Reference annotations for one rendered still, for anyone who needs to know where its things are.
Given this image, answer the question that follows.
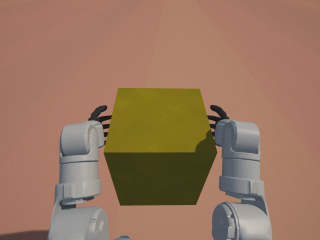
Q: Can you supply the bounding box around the robot left hand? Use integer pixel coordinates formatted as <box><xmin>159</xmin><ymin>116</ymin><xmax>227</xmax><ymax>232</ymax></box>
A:
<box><xmin>88</xmin><ymin>105</ymin><xmax>112</xmax><ymax>144</ymax></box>

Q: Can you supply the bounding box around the right robot forearm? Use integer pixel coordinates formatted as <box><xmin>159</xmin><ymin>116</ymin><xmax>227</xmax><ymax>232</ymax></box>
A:
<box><xmin>214</xmin><ymin>119</ymin><xmax>273</xmax><ymax>236</ymax></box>

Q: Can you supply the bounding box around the robot right hand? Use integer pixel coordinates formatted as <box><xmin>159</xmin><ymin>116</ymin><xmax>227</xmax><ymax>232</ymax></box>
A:
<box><xmin>207</xmin><ymin>105</ymin><xmax>229</xmax><ymax>147</ymax></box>

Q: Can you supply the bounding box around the robot right upper arm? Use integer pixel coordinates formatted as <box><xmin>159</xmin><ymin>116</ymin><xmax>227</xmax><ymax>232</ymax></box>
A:
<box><xmin>211</xmin><ymin>202</ymin><xmax>272</xmax><ymax>240</ymax></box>

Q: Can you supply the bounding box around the robot left upper arm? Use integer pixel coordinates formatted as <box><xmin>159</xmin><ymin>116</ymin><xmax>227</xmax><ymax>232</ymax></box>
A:
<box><xmin>48</xmin><ymin>206</ymin><xmax>110</xmax><ymax>240</ymax></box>

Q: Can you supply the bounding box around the carton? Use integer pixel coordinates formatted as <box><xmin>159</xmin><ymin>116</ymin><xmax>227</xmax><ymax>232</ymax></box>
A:
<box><xmin>103</xmin><ymin>88</ymin><xmax>218</xmax><ymax>206</ymax></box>

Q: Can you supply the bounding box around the left robot forearm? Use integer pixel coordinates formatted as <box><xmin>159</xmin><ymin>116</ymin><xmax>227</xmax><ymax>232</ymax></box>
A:
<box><xmin>47</xmin><ymin>120</ymin><xmax>105</xmax><ymax>240</ymax></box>

